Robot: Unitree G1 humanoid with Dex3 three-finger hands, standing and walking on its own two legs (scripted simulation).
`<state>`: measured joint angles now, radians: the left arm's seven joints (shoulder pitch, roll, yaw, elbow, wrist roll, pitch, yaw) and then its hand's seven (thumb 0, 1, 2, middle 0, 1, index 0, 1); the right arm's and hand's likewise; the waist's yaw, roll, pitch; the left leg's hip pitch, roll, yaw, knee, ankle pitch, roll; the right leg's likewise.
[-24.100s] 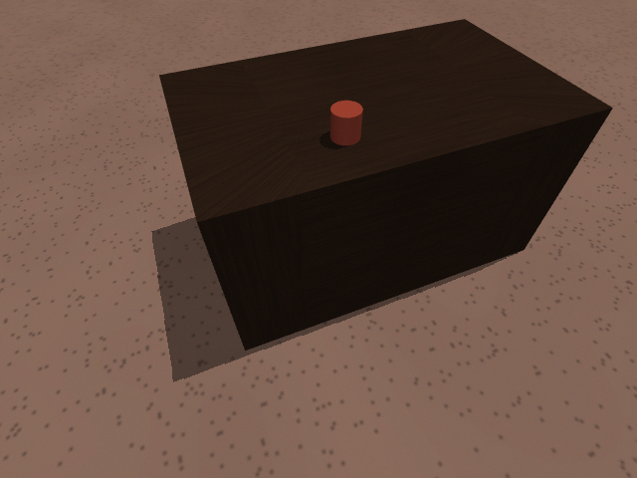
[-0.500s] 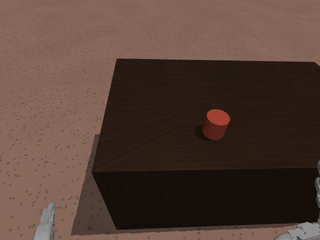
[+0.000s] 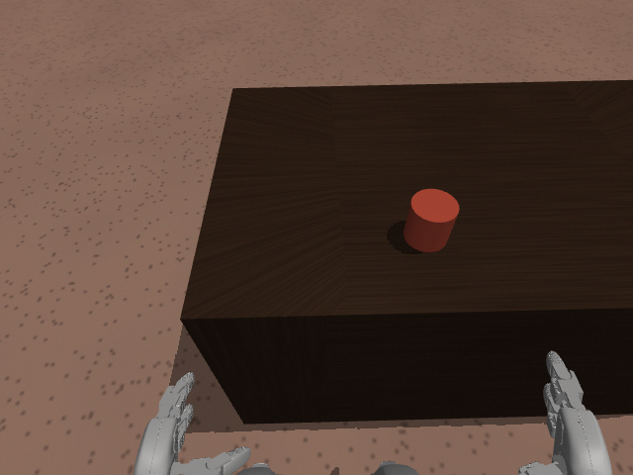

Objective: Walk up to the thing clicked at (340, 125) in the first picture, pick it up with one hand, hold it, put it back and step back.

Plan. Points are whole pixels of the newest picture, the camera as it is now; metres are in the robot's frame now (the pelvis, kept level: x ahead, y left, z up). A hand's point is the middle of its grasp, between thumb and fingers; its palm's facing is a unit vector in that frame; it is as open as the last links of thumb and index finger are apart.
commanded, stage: home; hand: right
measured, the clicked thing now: (429, 220) +0.53 -0.20 -0.04
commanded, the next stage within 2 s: none
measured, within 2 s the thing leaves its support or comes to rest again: neither
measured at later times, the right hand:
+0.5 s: hand (463, 419) +0.20 -0.18 -0.06, palm faces +0.09 +0.97 -0.24, open 17.3 cm
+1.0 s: hand (460, 417) +0.21 -0.17 -0.06, palm faces +0.10 +0.97 -0.22, open 17.3 cm
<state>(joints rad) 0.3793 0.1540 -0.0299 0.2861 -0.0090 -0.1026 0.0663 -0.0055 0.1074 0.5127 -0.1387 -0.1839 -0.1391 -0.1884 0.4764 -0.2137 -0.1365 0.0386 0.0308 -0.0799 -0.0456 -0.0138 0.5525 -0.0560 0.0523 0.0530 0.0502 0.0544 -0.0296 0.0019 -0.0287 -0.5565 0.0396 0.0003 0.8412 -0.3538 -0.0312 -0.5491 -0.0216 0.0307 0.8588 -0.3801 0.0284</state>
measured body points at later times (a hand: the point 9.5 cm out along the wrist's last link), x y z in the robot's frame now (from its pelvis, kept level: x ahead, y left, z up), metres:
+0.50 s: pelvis +0.03 +0.01 +0.00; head +0.06 +0.01 +0.44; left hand +0.20 +0.23 -0.05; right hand +0.20 -0.23 -0.04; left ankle +0.05 +0.14 -0.70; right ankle +0.04 -0.13 -0.70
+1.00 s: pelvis +0.03 +0.00 -0.01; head +0.06 +0.00 +0.44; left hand +0.20 +0.23 -0.04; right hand +0.20 -0.22 -0.05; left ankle +0.05 +0.14 -0.70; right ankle +0.04 -0.13 -0.70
